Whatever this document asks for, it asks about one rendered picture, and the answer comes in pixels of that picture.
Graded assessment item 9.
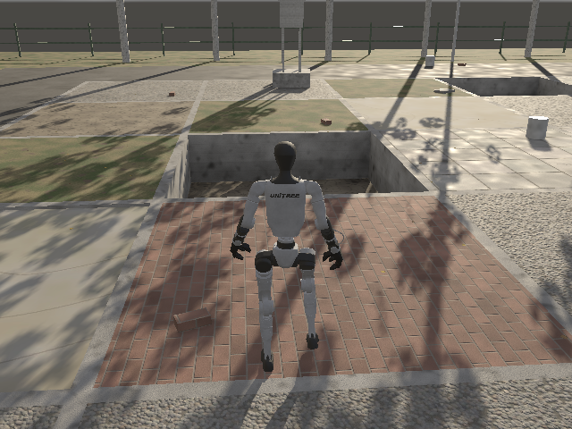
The right robot hand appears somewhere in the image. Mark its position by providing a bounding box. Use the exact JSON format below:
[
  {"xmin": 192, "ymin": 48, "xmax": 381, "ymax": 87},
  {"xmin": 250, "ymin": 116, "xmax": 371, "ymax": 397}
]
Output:
[{"xmin": 323, "ymin": 249, "xmax": 343, "ymax": 270}]

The robot left forearm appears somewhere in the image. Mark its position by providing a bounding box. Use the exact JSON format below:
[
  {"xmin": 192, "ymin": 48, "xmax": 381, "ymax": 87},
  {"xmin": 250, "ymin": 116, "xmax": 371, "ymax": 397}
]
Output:
[{"xmin": 232, "ymin": 215, "xmax": 249, "ymax": 246}]

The right robot upper arm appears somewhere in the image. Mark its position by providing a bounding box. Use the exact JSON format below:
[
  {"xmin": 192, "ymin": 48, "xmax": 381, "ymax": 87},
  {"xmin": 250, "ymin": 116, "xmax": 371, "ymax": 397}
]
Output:
[{"xmin": 304, "ymin": 180, "xmax": 329, "ymax": 231}]

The robot right forearm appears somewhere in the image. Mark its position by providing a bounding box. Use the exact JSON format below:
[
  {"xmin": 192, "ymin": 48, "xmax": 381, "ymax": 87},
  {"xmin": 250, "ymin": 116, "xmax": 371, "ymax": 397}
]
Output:
[{"xmin": 321, "ymin": 216, "xmax": 341, "ymax": 254}]

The robot torso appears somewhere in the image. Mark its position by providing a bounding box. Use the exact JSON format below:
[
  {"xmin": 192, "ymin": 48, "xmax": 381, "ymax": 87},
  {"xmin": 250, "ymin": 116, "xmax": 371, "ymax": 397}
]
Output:
[{"xmin": 265, "ymin": 176, "xmax": 307, "ymax": 268}]

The robot right thigh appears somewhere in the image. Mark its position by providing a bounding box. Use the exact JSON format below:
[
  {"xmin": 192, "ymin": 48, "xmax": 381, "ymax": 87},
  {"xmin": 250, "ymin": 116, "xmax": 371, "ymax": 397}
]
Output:
[{"xmin": 298, "ymin": 248, "xmax": 315, "ymax": 293}]

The left robot hand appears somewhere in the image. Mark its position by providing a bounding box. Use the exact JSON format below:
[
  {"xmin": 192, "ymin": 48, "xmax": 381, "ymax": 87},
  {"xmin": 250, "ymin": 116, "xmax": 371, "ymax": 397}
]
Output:
[{"xmin": 230, "ymin": 243, "xmax": 251, "ymax": 260}]

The left robot upper arm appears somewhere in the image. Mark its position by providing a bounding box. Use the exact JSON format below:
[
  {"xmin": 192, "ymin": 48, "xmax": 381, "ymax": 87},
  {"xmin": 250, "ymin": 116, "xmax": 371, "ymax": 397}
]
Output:
[{"xmin": 240, "ymin": 180, "xmax": 267, "ymax": 229}]

